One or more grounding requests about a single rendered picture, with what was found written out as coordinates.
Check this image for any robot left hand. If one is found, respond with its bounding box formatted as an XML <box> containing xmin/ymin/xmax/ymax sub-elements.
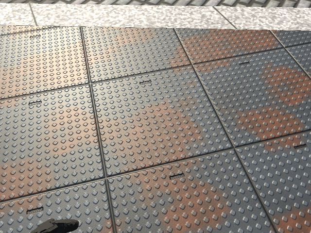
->
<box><xmin>30</xmin><ymin>218</ymin><xmax>79</xmax><ymax>233</ymax></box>

